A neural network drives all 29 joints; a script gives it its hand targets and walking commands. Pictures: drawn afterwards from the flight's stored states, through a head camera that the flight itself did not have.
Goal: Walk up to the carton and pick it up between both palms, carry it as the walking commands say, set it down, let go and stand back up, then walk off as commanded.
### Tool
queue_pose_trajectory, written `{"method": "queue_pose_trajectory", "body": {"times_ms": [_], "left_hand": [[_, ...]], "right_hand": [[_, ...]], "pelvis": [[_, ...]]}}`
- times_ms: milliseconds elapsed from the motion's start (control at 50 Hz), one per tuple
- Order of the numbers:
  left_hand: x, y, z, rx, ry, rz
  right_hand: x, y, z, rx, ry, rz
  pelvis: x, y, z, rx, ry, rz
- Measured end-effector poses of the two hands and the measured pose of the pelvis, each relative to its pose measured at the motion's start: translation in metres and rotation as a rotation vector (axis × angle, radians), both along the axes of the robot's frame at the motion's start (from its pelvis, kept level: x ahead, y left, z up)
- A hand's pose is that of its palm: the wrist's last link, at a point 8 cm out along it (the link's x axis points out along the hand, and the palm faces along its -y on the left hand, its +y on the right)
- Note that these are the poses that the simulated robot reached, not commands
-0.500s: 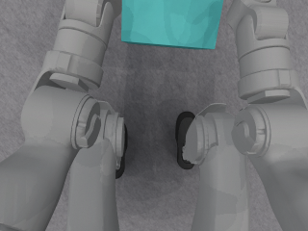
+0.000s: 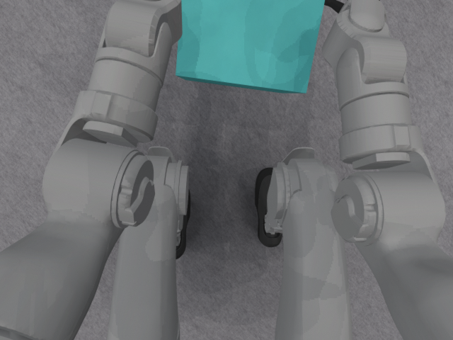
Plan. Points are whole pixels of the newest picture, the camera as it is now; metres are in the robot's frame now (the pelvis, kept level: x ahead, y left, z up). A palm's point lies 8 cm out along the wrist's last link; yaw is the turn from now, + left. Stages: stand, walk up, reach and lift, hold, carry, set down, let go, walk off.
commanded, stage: reach and lift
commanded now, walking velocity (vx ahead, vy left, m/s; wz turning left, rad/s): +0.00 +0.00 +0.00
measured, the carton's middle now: out of the picture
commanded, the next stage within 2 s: none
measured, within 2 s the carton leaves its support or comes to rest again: neither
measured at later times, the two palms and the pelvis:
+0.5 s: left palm out of the picture +0.54 +0.11 +0.00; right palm out of the picture +0.52 -0.15 -0.01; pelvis -0.02 +0.00 +0.04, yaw +0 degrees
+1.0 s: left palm out of the picture +0.51 +0.11 +0.07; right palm out of the picture +0.50 -0.14 +0.07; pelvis -0.02 +0.00 +0.10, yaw +0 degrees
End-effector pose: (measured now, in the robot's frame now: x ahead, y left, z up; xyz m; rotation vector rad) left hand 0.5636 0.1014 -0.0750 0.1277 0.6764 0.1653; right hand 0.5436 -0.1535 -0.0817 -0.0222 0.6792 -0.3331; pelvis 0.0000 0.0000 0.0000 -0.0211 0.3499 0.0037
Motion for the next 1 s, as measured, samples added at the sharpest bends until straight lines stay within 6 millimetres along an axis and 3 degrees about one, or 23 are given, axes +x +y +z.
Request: {"method": "queue_pose_trajectory", "body": {"times_ms": [80,300,740,1000], "left_hand": [[-0.008,0.001,0.008,-0.001,0.012,0.000],[-0.016,0.004,0.055,-0.007,-0.026,0.003],[-0.031,0.007,0.108,-0.007,-0.038,0.014],[-0.049,0.008,0.143,-0.015,-0.023,0.016]], "right_hand": [[-0.009,0.001,0.008,-0.017,0.014,0.010],[-0.016,0.005,0.054,0.000,-0.018,-0.011],[-0.032,0.008,0.105,-0.012,-0.018,-0.006],[-0.045,0.009,0.147,-0.037,-0.005,0.004]], "pelvis": [[-0.002,0.001,0.005,-0.001,-0.021,0.000],[-0.010,0.003,0.026,-0.006,-0.071,0.002],[-0.019,0.002,0.065,-0.005,-0.113,0.005],[-0.021,0.004,0.097,-0.007,-0.160,0.009]]}}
